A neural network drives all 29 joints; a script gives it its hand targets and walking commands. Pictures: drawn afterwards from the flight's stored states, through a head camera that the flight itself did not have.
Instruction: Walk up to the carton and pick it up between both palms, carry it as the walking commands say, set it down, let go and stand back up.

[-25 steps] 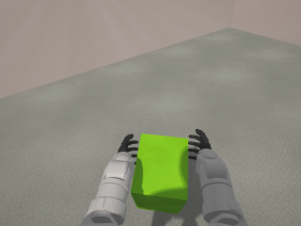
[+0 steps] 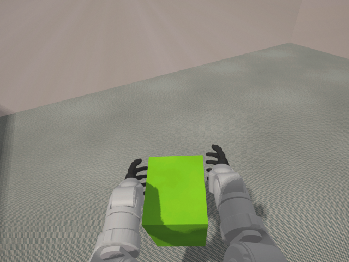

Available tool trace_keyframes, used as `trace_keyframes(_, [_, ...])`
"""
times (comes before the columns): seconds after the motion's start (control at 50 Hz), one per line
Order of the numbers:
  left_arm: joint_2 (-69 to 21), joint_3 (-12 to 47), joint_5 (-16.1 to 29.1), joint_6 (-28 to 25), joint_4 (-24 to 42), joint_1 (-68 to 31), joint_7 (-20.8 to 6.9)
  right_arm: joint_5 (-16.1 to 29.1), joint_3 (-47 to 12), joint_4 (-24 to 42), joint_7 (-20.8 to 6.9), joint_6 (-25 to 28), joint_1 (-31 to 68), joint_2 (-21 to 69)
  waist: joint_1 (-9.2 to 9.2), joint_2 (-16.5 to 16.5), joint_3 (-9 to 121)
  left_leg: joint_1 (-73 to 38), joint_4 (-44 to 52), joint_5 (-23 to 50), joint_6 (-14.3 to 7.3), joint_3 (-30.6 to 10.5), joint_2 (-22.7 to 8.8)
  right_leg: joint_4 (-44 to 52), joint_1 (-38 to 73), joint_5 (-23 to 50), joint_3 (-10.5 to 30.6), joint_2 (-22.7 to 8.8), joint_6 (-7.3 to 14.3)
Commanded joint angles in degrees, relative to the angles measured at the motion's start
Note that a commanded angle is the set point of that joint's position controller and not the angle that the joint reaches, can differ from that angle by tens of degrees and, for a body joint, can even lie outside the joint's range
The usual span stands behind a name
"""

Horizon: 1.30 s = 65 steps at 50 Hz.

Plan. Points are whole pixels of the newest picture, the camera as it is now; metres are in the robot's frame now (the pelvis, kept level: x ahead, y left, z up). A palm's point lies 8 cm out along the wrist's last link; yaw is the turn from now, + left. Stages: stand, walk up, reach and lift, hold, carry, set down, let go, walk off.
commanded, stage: reach and lift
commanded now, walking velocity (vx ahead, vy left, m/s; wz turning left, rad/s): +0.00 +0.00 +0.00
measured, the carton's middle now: (178, 203) +0.32 -0.01 -0.04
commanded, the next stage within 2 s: hold in 1.44 s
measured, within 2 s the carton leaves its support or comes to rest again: neither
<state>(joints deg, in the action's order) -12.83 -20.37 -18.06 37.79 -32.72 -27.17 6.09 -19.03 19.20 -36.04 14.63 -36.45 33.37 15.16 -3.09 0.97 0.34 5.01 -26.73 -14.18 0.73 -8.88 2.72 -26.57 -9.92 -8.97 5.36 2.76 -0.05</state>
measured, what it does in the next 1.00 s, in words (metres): stands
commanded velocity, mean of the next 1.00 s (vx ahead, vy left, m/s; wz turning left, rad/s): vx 0.00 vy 0.00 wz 0.00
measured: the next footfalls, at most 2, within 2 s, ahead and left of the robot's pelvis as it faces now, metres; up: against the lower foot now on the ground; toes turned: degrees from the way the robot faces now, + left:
none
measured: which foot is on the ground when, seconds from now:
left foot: down 0.00-1.00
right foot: down 0.00-1.00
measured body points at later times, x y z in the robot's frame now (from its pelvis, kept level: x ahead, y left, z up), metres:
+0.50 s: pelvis +0.01 +0.03 +0.00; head -0.04 +0.03 +0.45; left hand +0.34 +0.13 +0.04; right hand +0.34 -0.10 +0.05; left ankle +0.02 +0.14 -0.74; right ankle +0.07 -0.11 -0.74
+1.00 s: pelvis +0.01 +0.02 +0.00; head -0.04 +0.00 +0.45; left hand +0.32 +0.14 +0.04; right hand +0.33 -0.10 +0.05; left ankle +0.02 +0.14 -0.74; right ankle +0.07 -0.11 -0.74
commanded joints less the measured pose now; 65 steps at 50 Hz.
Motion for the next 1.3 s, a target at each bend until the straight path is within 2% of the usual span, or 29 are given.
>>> trace_keyframes(0.0, [-50.01, 26.77, 15.53, -6.86, 7.13, -56.81, -15.32, 14.38, -22.22, -10.37, -21.43, -1.51, 24.57, 68.83, 2.64, -1.69, 17.16, 9.91, 5.02, -3.74, -2.77, 5.78, 2.54, 3.85, 15.42, -3.60, 0.68, -1.60, -4.73])
trace_keyframes(0.04, [-51.92, 27.61, 15.93, -6.62, 6.35, -57.08, -15.34, 13.97, -22.77, -9.97, -21.77, -1.46, 27.07, 68.93, 2.53, -3.10, 16.54, 9.52, 5.02, -5.23, -2.83, 5.86, 2.25, 3.43, 13.58, -6.20, -1.00, -0.16, -4.08])
trace_keyframes(0.06, [-51.89, 27.91, 16.33, -6.81, 7.30, -58.00, -15.19, 14.30, -22.90, -9.82, -21.65, -1.11, 27.61, 68.23, 3.01, -1.78, 17.14, 10.10, 4.61, -5.35, -2.52, 5.82, 2.27, 3.75, 14.16, -7.53, -0.14, -1.00, -3.88])
trace_keyframes(0.1, [-52.57, 27.20, 15.76, -6.56, 5.58, -59.51, -15.04, 13.22, -20.45, -11.30, -21.86, -0.84, 27.48, 67.13, 1.44, -0.41, 15.91, 9.55, 5.61, -8.13, -2.13, 5.71, 1.90, 2.92, 11.99, -8.94, -1.64, 0.20, -3.08])
trace_keyframes(0.14, [-52.45, 25.98, 15.13, -6.47, 3.82, -58.97, -14.80, 12.52, -19.59, -10.99, -21.93, -0.27, 28.71, 65.29, 1.65, -0.46, 15.14, 10.38, 5.55, -8.41, -1.91, 5.72, 1.87, 2.68, 11.64, -8.26, -2.04, 0.25, -2.73])
trace_keyframes(0.16, [-53.19, 25.86, 15.10, -6.43, 3.42, -57.04, -14.57, 12.55, -20.34, -11.08, -21.92, -0.29, 28.85, 65.60, 2.10, -1.49, 15.37, 10.32, 5.38, -7.11, -2.02, 5.74, 1.49, 2.41, 11.53, -7.98, -1.95, 0.30, -2.74])
trace_keyframes(0.2, [-53.07, 25.52, 14.77, -6.28, 3.89, -57.53, -14.32, 11.45, -18.40, -13.85, -22.40, -0.36, 25.78, 64.93, 1.06, -0.01, 14.48, 9.69, 6.13, -5.36, -1.78, 5.64, 1.14, 1.69, 11.31, -3.93, -2.38, 0.76, -2.10])
trace_keyframes(0.24, [-55.60, 27.29, 15.76, -6.40, 6.64, -55.42, -13.97, 12.40, -21.07, -9.65, -22.45, 0.28, 25.57, 65.29, 0.59, -2.10, 18.91, 7.24, 4.90, 2.08, -1.67, 4.79, 1.02, 0.95, 12.95, 1.96, -2.78, 1.34, -1.79])
trace_keyframes(0.26, [-55.87, 28.40, 15.93, -5.71, 7.39, -53.75, -13.99, 12.59, -21.16, -10.31, -22.58, 0.19, 23.14, 64.74, 0.29, 0.90, 19.85, 5.81, 5.20, 4.76, -0.95, 4.78, 1.01, 0.85, 13.04, 4.86, -2.80, 1.50, -1.55])
trace_keyframes(0.32, [-57.70, 30.96, 16.90, -4.38, 9.09, -53.11, -14.00, 13.02, -22.30, -6.04, -23.41, 0.18, 23.16, 62.49, -0.49, 1.80, 20.45, 4.06, 4.94, 8.78, -0.10, 3.93, 0.42, 0.71, 12.71, 6.86, -2.31, 2.04, -1.18])
trace_keyframes(0.4, [-58.75, 33.01, 17.88, -2.19, 11.12, -48.93, -12.88, 15.65, -28.25, 0.11, -24.26, -0.93, 25.06, 59.91, 2.16, 3.11, 17.80, 5.36, 5.20, 10.62, 0.16, 2.49, -0.35, 0.40, 14.80, 6.22, -1.82, 2.05, -0.90])
trace_keyframes(0.44, [-60.55, 34.31, 18.48, -1.26, 11.61, -46.73, -12.56, 16.78, -30.57, 3.92, -24.31, -1.33, 26.29, 60.04, 2.27, 1.58, 18.49, 4.33, 4.53, 11.77, 0.11, 1.41, -0.32, 0.08, 14.76, 6.59, -1.53, 2.33, -1.17])
trace_keyframes(0.5, [-61.58, 36.55, 18.97, -0.26, 14.35, -42.59, -12.37, 18.41, -33.62, 7.30, -24.27, -1.94, 24.27, 60.06, 2.25, 3.47, 21.30, 2.54, 4.08, 15.82, 0.68, 1.34, 0.05, 0.33, 14.77, 7.65, -1.13, 2.21, -1.26])
trace_keyframes(0.58, [-61.23, 34.79, 18.29, 0.75, 11.20, -35.52, -12.63, 17.11, -33.13, 5.93, -24.05, -3.38, 18.54, 59.55, 2.85, 1.10, 17.48, 1.01, 3.93, 18.88, 0.70, 0.66, -0.18, 1.27, 13.03, 8.33, -0.73, 2.21, -1.30])
trace_keyframes(0.6, [-60.87, 35.97, 19.26, 0.74, 14.35, -37.00, -12.53, 17.44, -33.20, 4.96, -23.79, -3.75, 15.59, 60.20, 2.27, 2.60, 17.46, 0.83, 4.03, 19.13, 0.78, 1.00, 0.27, 1.68, 14.49, 9.64, -0.60, 2.26, -1.14])
trace_keyframes(0.64, [-61.20, 36.53, 20.03, 0.80, 13.76, -34.56, -12.84, 17.88, -33.91, 7.92, -23.42, -3.77, 15.19, 59.68, 1.85, 1.18, 18.37, -0.28, 3.63, 23.58, 0.61, 0.41, 0.02, 1.99, 14.01, 11.54, 0.04, 2.46, -1.54])
trace_keyframes(0.72, [-61.75, 37.53, 20.91, 0.99, 16.14, -33.84, -13.35, 18.48, -35.62, 10.70, -22.82, -4.77, 14.39, 61.09, 2.13, -0.69, 17.73, -0.78, 4.00, 22.21, -0.17, 0.35, 0.60, 2.85, 14.41, 11.84, 0.26, 2.24, -2.12])
trace_keyframes(0.74, [-60.65, 37.40, 20.80, 1.29, 16.44, -33.41, -13.41, 18.97, -35.47, 11.54, -22.74, -4.71, 14.30, 60.66, 2.41, 1.13, 16.90, 0.50, 4.47, 21.82, 0.02, 0.69, 0.76, 2.74, 15.51, 12.08, 0.46, 2.14, -2.09])
trace_keyframes(0.78, [-60.30, 38.33, 21.44, 1.19, 18.51, -33.06, -13.60, 19.24, -36.80, 13.35, -22.53, -5.05, 13.72, 61.63, 2.47, -0.59, 16.47, 0.81, 4.28, 21.68, -0.26, 0.47, 0.92, 2.73, 15.87, 12.97, 0.82, 1.95, -2.43])
trace_keyframes(0.82, [-59.68, 37.50, 21.00, 1.20, 17.85, -34.32, -13.93, 19.65, -36.61, 13.59, -22.40, -5.24, 15.15, 62.22, 3.08, 0.19, 15.64, 3.46, 5.06, 15.90, -0.47, 0.92, 1.34, 2.39, 16.15, 10.36, 0.79, 1.57, -2.45])
trace_keyframes(0.84, [-58.88, 38.51, 22.25, 0.37, 20.91, -37.56, -13.96, 19.30, -35.96, 11.74, -22.30, -5.32, 13.59, 62.18, 2.45, -0.97, 16.12, 3.35, 4.53, 15.75, -0.63, 1.11, 1.30, 2.61, 15.77, 10.53, 1.28, 1.43, -2.34])
trace_keyframes(0.92, [-58.86, 37.96, 21.58, -0.10, 19.94, -37.13, -14.22, 19.20, -35.87, 11.74, -21.96, -4.63, 13.30, 63.88, 2.76, -0.22, 17.49, 5.43, 4.50, 12.09, -1.25, 2.12, 2.02, 1.69, 16.16, 10.25, 1.30, 0.87, -2.36])
trace_keyframes(0.94, [-58.41, 37.29, 21.40, -0.23, 18.24, -36.95, -14.38, 18.80, -35.49, 10.67, -21.86, -4.75, 13.54, 63.88, 3.12, -2.36, 18.39, 5.76, 4.47, 10.52, -1.43, 2.12, 1.84, 1.60, 16.45, 8.72, 0.91, 1.01, -2.48])
trace_keyframes(0.96, [-58.48, 37.58, 21.56, -0.53, 18.75, -37.31, -14.45, 19.25, -35.79, 11.17, -21.80, -4.22, 14.11, 64.27, 3.35, -1.03, 18.61, 6.52, 4.46, 9.95, -1.53, 2.40, 2.30, 1.43, 16.72, 8.75, 0.64, 0.91, -2.38])
trace_keyframes(1.12, [-56.44, 33.07, 19.62, -1.85, 11.74, -45.98, -14.63, 17.73, -31.49, 1.68, -21.90, -3.35, 21.21, 64.91, 4.96, -1.31, 12.94, 13.72, 4.57, -7.02, -2.46, 3.90, 1.37, 1.65, 12.69, -7.66, 1.05, 0.14, -1.82])
trace_keyframes(1.14, [-56.88, 32.95, 19.57, -2.30, 12.06, -47.45, -14.71, 17.57, -31.23, 1.16, -21.80, -3.05, 21.71, 66.02, 4.15, -1.94, 14.84, 12.66, 4.31, -6.64, -2.45, 4.27, 1.41, 1.59, 11.83, -8.38, 1.04, 0.34, -1.78])
trace_keyframes(1.16, [-56.47, 32.83, 19.91, -2.66, 12.24, -48.35, -14.72, 18.17, -31.79, 1.20, -21.85, -2.49, 23.20, 66.81, 5.04, -1.99, 15.86, 14.35, 3.84, -7.35, -2.59, 4.08, 1.17, 1.19, 13.29, -9.23, 1.66, 0.23, -1.81])
trace_keyframes(1.22, [-57.39, 32.30, 19.48, -3.57, 10.86, -50.69, -14.51, 17.80, -30.73, -0.45, -21.95, -1.29, 24.67, 67.03, 4.73, 0.06, 18.48, 13.95, 3.67, -8.89, -2.45, 4.63, 1.15, 0.13, 12.29, -9.90, 1.37, 0.52, -1.72])
trace_keyframes(1.28, [-57.44, 32.78, 20.80, -3.91, 11.15, -51.51, -14.35, 18.07, -30.62, -3.12, -21.66, -1.04, 22.84, 67.74, 4.28, -2.01, 21.30, 12.81, 1.94, -5.33, -2.11, 4.89, 1.33, 0.64, 12.34, -8.11, 2.30, -0.20, -1.89])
